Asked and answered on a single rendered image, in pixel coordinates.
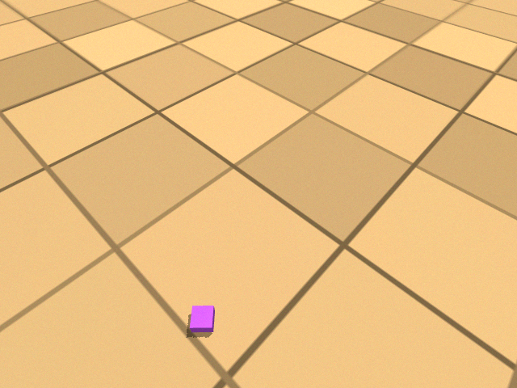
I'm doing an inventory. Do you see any small box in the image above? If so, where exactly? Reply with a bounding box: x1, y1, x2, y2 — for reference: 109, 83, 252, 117
190, 306, 215, 332

